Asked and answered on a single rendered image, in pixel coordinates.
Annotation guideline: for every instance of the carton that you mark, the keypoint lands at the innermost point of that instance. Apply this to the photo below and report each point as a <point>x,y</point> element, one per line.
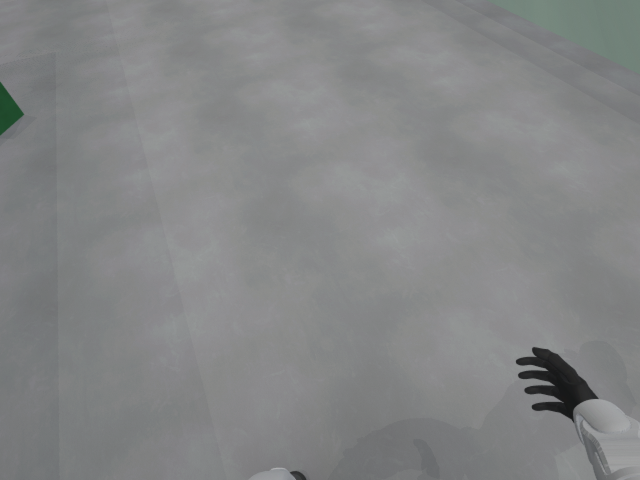
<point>9,110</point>

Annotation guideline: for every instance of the robot right hand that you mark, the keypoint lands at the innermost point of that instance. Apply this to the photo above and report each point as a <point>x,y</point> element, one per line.
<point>569,388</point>

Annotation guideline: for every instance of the robot right forearm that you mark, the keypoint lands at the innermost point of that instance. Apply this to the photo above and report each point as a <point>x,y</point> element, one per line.
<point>611,439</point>

